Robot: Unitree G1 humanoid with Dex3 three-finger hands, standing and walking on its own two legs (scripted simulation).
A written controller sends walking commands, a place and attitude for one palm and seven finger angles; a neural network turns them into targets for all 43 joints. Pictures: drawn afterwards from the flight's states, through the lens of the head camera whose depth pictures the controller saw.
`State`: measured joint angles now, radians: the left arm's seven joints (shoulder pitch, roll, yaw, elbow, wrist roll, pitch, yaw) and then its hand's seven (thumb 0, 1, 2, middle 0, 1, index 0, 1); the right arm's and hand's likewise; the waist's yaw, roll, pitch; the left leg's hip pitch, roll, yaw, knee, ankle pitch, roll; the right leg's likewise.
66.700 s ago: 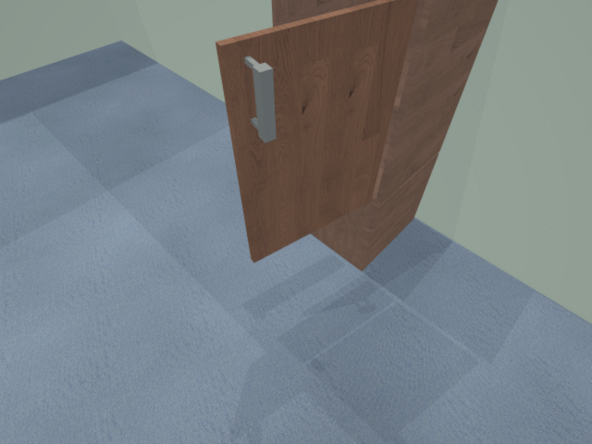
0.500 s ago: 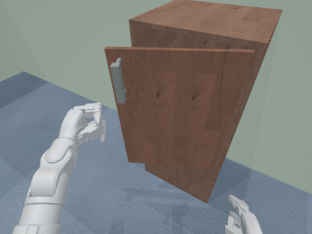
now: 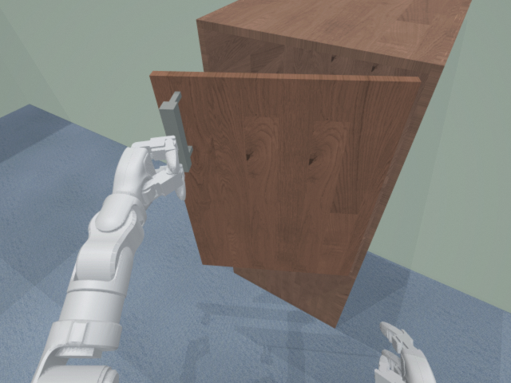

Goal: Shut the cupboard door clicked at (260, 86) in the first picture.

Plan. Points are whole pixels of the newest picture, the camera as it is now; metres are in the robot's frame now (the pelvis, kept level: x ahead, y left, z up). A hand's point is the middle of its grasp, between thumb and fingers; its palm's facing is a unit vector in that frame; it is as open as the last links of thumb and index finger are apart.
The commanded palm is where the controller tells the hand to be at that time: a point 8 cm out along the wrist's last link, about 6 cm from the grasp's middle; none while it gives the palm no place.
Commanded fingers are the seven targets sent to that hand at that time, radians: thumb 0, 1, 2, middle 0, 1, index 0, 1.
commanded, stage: bring the fist close to the handle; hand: left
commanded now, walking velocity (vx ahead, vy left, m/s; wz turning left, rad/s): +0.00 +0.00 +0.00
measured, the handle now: (180, 132) +0.49 +0.17 +0.16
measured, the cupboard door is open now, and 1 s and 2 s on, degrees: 26 24 11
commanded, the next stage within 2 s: push the door shut along its arc in 0.46 s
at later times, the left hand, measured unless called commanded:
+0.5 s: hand (177, 172) +0.37 +0.14 +0.17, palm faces -0.01 -1.00 -0.03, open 3.1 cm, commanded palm +0.35 +0.19 +0.17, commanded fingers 0.00 0.90 0.90 -1.30 -1.50 -1.30 -1.50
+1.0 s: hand (195, 147) +0.42 +0.12 +0.18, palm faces -0.12 -0.99 -0.02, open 3.1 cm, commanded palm +0.41 +0.18 +0.17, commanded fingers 0.00 0.90 0.90 -1.30 -1.50 -1.30 -1.50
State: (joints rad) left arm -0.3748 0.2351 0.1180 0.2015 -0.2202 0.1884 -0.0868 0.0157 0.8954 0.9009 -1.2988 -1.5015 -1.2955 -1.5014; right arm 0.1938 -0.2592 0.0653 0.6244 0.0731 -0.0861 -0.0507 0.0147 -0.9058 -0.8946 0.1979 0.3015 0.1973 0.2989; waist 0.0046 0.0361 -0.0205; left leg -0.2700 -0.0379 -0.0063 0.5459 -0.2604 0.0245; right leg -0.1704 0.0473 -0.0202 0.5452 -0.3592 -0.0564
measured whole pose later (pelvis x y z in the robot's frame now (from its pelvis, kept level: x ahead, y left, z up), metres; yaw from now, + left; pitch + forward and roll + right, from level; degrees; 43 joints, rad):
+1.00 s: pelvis -0.02 +0.01 +0.00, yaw +0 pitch +1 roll +0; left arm -0.79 0.29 0.14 0.80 -0.20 0.01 -0.16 0.01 0.89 0.90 -1.31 -1.50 -1.30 -1.50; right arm 0.29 -0.28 0.05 0.68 0.07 -0.04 -0.05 0.01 -0.91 -0.89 0.20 0.30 0.20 0.30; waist -0.07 0.04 -0.02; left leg -0.37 -0.04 0.00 0.57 -0.23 0.04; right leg -0.27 0.05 -0.02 0.57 -0.33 -0.04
